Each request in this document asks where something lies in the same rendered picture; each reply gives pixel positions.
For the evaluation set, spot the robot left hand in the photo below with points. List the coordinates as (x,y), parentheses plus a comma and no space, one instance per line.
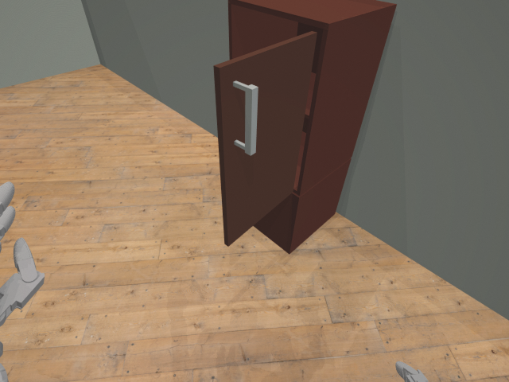
(21,286)

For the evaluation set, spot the cupboard door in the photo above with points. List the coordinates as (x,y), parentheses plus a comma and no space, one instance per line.
(251,186)

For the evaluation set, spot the handle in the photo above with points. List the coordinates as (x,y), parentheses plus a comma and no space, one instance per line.
(251,111)

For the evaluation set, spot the robot right hand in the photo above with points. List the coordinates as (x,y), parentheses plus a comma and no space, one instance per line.
(409,374)

